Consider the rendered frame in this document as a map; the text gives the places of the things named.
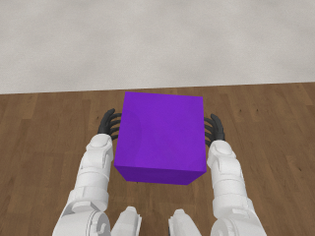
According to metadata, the robot shin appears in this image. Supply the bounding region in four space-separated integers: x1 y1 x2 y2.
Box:
120 206 137 214
173 208 185 216

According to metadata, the right robot forearm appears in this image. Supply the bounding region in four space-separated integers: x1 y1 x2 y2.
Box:
207 140 265 231

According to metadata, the robot left hand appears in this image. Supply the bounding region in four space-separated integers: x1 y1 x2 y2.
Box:
97 108 122 141

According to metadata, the right robot upper arm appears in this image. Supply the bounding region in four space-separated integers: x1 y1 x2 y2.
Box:
210 216 267 236

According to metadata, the left robot upper arm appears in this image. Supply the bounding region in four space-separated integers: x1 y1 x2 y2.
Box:
52 209 111 236

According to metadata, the carton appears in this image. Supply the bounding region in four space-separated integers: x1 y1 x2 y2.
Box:
113 91 207 186

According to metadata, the robot right hand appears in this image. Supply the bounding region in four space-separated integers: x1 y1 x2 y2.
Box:
204 113 225 147

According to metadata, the left robot forearm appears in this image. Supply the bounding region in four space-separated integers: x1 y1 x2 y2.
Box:
52 134 114 236

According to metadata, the right robot shin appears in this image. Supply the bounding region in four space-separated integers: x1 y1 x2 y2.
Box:
173 208 185 216

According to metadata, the left robot shin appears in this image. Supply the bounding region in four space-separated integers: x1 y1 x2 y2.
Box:
120 206 137 214

